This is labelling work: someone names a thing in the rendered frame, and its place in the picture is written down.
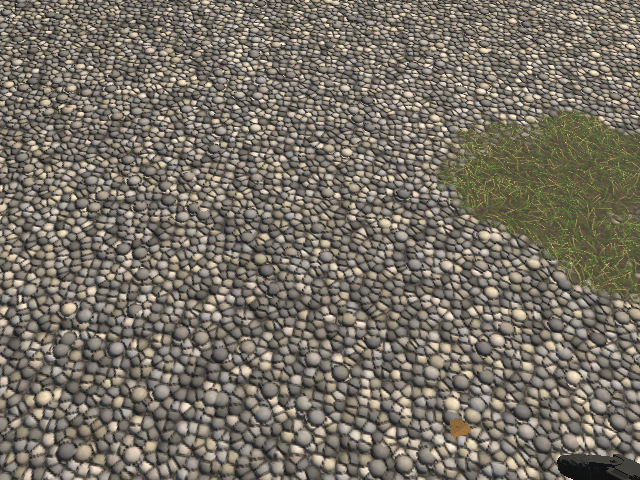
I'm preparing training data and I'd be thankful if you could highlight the right robot hand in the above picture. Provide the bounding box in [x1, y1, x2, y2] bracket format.
[557, 454, 640, 480]

